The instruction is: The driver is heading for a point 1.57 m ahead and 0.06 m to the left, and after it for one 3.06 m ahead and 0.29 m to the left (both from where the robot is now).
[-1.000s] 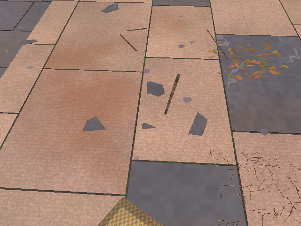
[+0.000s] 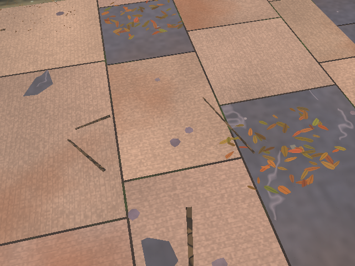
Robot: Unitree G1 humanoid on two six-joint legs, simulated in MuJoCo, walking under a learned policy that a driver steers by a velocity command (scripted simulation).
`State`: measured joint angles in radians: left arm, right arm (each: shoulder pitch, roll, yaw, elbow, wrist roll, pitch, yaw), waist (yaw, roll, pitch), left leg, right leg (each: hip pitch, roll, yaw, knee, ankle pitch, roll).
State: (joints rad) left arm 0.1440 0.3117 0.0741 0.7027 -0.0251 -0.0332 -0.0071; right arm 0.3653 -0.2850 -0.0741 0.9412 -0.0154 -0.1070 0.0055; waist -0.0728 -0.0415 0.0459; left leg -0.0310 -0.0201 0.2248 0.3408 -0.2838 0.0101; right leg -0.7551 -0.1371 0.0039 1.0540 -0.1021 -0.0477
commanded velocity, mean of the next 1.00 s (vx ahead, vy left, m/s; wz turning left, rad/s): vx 0.13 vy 0.00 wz -0.01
